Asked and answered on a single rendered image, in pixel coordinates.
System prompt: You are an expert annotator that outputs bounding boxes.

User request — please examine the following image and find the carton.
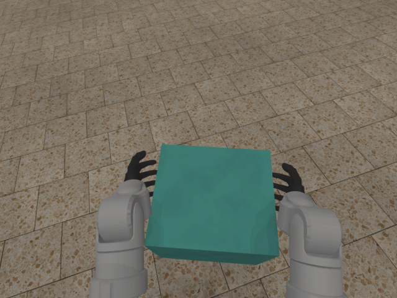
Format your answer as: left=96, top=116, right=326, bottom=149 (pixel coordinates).
left=144, top=144, right=280, bottom=265

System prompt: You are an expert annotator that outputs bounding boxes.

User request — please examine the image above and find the right robot forearm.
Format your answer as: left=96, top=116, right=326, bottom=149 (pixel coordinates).
left=277, top=191, right=349, bottom=298

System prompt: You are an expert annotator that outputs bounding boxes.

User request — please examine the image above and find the robot right hand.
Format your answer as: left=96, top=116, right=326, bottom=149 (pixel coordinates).
left=272, top=163, right=305, bottom=211

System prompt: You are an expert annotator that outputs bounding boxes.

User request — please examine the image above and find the left robot forearm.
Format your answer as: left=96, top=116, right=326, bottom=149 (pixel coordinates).
left=89, top=179, right=152, bottom=298

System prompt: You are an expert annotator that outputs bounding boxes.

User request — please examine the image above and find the robot left hand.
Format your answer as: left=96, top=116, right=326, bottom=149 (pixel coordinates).
left=124, top=151, right=157, bottom=197

